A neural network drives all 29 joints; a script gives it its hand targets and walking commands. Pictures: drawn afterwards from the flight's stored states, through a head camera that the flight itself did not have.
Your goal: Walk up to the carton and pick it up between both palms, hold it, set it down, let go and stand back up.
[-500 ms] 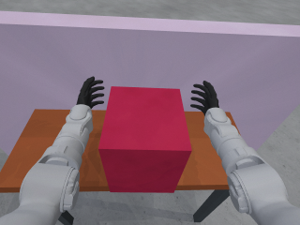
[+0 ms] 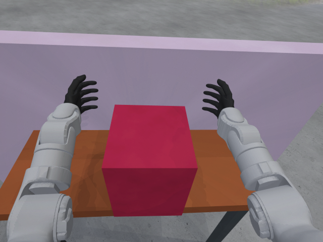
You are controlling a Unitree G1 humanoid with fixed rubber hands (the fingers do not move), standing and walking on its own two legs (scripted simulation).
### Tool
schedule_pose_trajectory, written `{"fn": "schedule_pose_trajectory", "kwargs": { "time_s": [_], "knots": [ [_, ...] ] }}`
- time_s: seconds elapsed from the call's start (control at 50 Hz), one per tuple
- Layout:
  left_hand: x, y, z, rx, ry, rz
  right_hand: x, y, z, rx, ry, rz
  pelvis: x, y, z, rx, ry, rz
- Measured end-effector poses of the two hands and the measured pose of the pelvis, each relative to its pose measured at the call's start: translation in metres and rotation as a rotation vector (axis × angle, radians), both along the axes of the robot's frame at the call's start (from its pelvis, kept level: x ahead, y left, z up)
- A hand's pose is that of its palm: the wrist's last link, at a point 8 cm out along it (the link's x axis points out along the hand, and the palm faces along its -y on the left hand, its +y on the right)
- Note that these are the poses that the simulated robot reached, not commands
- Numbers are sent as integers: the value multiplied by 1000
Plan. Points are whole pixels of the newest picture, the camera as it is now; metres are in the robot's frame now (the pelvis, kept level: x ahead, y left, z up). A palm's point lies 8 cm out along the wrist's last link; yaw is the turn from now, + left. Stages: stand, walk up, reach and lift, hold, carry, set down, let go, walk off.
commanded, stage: set down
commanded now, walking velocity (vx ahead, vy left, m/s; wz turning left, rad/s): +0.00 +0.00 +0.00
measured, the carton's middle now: (149, 161) +0.37 +0.02 +0.00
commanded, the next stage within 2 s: none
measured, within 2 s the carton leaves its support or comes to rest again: neither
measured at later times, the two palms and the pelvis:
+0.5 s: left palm (70, 155) +0.32 +0.21 +0.09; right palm (224, 155) +0.31 -0.17 +0.09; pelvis -0.01 +0.00 +0.00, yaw -1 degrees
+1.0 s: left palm (59, 199) +0.25 +0.22 +0.03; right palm (230, 193) +0.24 -0.18 +0.04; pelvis +0.01 +0.01 +0.00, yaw +0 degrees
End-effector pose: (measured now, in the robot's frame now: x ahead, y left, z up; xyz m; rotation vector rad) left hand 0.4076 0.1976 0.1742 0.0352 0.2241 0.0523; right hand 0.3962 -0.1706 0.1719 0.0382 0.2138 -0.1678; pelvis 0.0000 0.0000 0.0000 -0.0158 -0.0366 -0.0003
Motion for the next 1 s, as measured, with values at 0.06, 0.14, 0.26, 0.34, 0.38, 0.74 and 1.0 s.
{"fn": "schedule_pose_trajectory", "kwargs": {
  "time_s": [0.06,0.14,0.26,0.34,0.38,0.74,1.0],
  "knots": [
    [-13,2,-17,-7,19,-3,-15,-2,-16,6,12,0,1,0,0,3,-25,-4],
    [-36,6,-48,-21,47,12,-37,0,-45,21,25,4,-2,-1,0,4,-41,-6],
    [-63,11,-74,-30,53,34,-59,5,-69,34,8,5,-11,-1,-2,6,-18,-4],
    [-69,10,-73,-29,33,30,-63,5,-69,26,-12,13,-14,0,-2,10,-2,-5],
    [-72,9,-72,-29,24,26,-66,5,-69,21,-15,15,-14,0,-1,11,-2,-6],
    [-112,22,-103,-15,34,42,-102,8,-100,4,-6,34,1,7,0,9,-25,-9],
    [-161,26,-139,-5,42,35,-154,-6,-134,-23,38,25,14,12,0,7,-6,-6]
  ]
}}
